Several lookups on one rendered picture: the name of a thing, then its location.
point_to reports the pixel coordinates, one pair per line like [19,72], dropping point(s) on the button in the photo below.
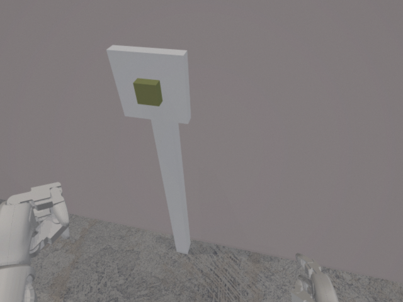
[148,91]

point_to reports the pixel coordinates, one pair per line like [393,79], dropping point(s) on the panel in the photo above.
[171,68]

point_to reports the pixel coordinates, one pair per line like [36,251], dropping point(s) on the robot left hand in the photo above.
[18,222]

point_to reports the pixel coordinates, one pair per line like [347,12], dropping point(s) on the robot left forearm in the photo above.
[15,283]

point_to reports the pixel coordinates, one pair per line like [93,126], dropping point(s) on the robot right hand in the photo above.
[318,288]

